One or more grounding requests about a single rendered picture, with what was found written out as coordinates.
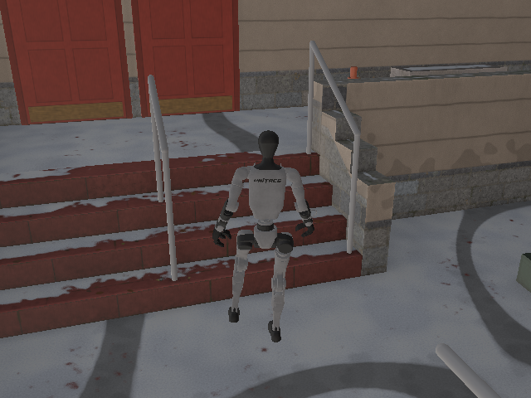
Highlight stairs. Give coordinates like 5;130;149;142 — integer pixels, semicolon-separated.
0;155;363;338

